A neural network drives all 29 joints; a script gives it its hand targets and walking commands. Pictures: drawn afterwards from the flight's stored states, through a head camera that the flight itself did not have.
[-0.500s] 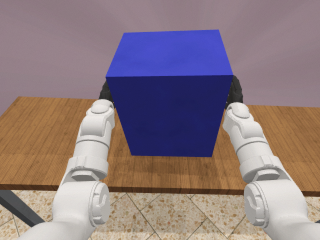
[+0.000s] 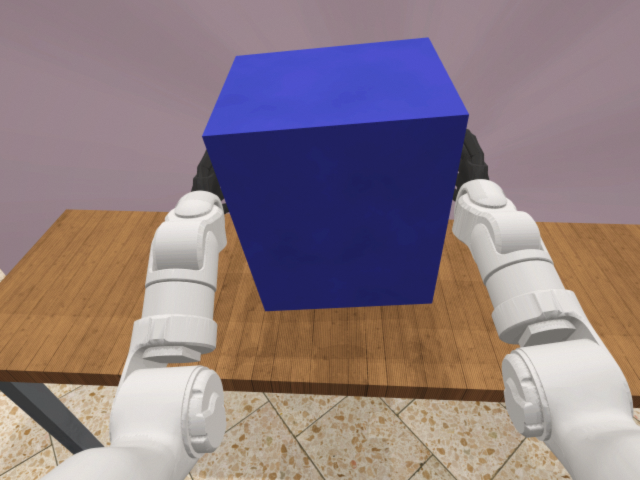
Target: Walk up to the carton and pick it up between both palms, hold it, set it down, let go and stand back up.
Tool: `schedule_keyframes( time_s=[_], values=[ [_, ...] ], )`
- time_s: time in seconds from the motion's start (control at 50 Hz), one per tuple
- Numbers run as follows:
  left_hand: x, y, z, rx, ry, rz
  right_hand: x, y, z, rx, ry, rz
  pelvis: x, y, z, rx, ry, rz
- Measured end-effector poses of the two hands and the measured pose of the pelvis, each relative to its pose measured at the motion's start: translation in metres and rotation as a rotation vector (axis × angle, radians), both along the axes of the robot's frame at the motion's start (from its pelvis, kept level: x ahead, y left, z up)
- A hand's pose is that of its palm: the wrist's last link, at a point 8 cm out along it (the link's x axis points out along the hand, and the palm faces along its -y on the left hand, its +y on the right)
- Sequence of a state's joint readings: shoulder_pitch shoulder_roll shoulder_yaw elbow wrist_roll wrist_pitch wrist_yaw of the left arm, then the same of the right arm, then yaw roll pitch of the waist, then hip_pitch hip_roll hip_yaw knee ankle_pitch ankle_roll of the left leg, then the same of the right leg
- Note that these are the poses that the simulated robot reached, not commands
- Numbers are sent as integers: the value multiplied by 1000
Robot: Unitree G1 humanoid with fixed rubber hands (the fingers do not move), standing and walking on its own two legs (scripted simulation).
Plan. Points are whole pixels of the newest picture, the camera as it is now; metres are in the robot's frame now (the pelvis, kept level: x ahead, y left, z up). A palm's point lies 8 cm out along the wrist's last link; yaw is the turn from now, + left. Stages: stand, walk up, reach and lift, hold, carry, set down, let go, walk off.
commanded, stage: reach and lift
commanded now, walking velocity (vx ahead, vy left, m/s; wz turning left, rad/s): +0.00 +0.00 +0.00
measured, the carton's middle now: (339, 186) +0.41 -0.02 +0.20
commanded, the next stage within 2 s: hold in 1.24 s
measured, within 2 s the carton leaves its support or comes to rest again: neither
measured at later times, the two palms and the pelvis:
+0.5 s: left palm (211, 188) +0.38 +0.14 +0.22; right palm (482, 175) +0.38 -0.19 +0.23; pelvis +0.00 +0.00 +0.00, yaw -2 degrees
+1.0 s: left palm (201, 172) +0.38 +0.15 +0.24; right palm (481, 153) +0.39 -0.18 +0.26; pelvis +0.01 +0.00 +0.00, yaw -1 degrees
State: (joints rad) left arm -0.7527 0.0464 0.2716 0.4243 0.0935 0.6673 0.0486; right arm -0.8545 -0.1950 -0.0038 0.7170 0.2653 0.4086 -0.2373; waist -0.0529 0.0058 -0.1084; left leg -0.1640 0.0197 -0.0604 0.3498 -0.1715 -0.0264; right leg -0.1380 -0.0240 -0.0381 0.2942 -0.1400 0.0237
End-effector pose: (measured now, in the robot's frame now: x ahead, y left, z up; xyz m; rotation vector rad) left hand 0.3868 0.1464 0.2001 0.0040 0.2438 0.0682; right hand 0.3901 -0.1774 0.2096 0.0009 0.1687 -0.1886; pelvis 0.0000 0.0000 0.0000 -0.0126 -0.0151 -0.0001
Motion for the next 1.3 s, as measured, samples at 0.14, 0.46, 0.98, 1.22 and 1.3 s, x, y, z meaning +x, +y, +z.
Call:
schedule_keyframes(
  time_s=[0.14, 0.46, 0.98, 1.22, 1.3],
  values=[
    [-1, 2, 8, -5, 6, -2, -1, 2, 13, 4, 8, -1, 2, 1, 0, -6, -10, -1],
    [-6, -7, 19, 7, 19, -6, -7, -7, 20, 7, 32, -6, 0, 3, -1, -12, -2, -25],
    [-4, -1, 43, -6, 15, 12, 0, -1, 48, 11, 35, 12, 5, 1, -1, -19, 19, -14],
    [-14, 1, 52, -14, 7, 9, -12, 1, 59, 11, 29, 7, 1, 5, -2, -22, 2, -26],
    [-17, 1, 57, -13, 6, 9, -15, 1, 64, 8, 29, 7, -2, 5, -2, -22, 1, -29]
  ],
)
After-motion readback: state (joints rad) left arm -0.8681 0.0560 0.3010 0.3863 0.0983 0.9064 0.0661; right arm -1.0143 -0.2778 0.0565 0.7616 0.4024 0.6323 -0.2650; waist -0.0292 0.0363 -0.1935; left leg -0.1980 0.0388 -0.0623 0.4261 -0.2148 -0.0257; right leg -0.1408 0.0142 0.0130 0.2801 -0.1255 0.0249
